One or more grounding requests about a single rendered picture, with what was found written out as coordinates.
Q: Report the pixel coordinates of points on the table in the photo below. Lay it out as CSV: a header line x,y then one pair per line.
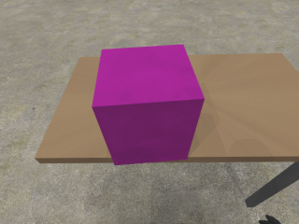
x,y
250,114

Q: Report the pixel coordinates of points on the robot right hand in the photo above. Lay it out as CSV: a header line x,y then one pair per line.
x,y
270,220

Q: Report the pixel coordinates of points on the carton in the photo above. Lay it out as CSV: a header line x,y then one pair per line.
x,y
147,102

